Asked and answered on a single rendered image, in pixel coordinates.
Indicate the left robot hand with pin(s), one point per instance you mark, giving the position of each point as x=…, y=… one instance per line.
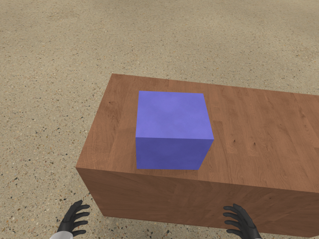
x=68, y=223

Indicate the right robot hand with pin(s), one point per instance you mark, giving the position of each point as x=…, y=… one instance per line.
x=247, y=229

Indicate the carton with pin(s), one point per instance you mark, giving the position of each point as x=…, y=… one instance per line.
x=173, y=130

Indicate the pedestal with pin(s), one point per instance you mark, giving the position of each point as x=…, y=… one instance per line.
x=264, y=158

